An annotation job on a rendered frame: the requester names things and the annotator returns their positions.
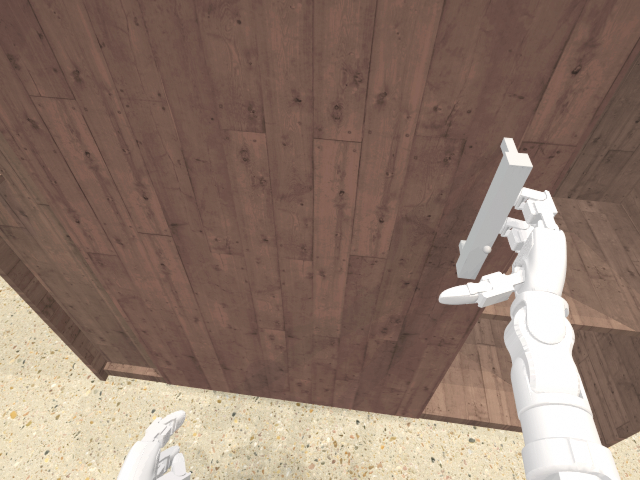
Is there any right robot hand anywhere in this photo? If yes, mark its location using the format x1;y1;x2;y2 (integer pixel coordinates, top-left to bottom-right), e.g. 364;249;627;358
439;187;567;308

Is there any left robot hand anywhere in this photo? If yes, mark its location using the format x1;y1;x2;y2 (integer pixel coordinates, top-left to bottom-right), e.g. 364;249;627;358
117;410;191;480

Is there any handle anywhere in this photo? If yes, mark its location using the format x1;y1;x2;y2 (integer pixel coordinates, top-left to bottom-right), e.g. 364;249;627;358
456;138;533;280

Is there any wardrobe door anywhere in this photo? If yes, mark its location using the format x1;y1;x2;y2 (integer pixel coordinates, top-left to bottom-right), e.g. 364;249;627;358
0;0;640;419
0;132;157;369

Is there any right robot forearm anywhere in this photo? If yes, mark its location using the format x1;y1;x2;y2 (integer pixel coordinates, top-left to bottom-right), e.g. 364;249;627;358
504;290;621;480

